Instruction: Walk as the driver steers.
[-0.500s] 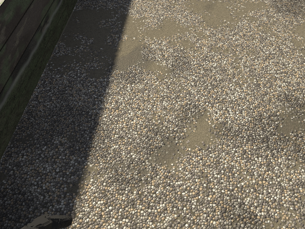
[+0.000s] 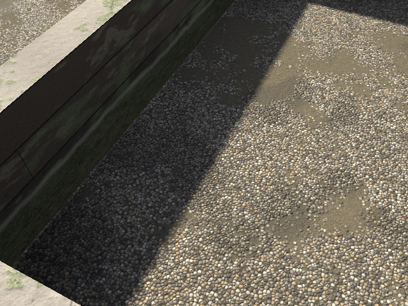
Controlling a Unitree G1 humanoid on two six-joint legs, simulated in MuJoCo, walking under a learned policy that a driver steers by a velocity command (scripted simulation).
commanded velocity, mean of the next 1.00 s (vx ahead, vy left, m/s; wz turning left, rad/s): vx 0.43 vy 0.00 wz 0.07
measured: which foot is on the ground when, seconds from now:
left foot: down 0.00-1.00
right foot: down 0.00-1.00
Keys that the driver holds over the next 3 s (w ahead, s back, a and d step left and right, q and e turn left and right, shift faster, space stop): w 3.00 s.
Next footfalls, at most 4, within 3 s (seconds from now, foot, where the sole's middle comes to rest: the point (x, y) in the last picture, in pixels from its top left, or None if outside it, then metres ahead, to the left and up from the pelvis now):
none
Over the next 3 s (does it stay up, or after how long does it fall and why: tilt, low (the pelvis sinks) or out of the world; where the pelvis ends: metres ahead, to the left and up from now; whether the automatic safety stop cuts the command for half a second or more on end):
stays up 0.04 0.03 -0.02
